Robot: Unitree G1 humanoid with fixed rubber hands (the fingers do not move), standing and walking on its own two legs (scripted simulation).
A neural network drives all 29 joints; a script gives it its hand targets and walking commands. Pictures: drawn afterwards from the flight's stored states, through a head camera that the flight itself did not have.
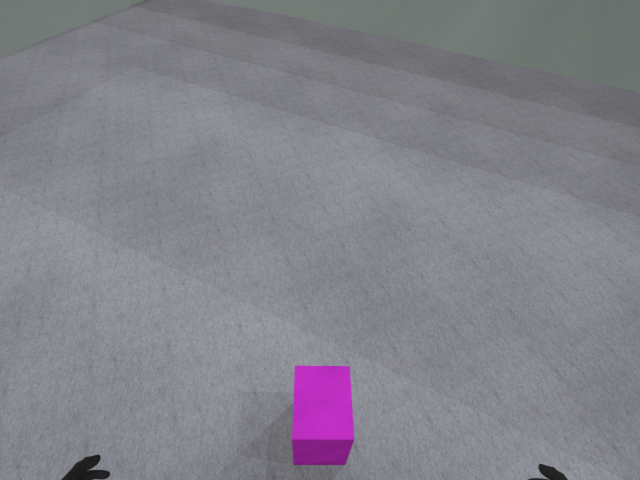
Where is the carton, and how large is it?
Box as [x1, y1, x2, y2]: [292, 366, 353, 464]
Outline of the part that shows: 295,366 292,428 294,464 344,464 353,441 349,366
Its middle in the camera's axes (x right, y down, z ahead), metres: +0.01 +0.50 +1.07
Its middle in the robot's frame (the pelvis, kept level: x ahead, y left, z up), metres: +0.40 -0.02 -0.65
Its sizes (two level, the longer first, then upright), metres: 0.180 0.147 0.260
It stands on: the floor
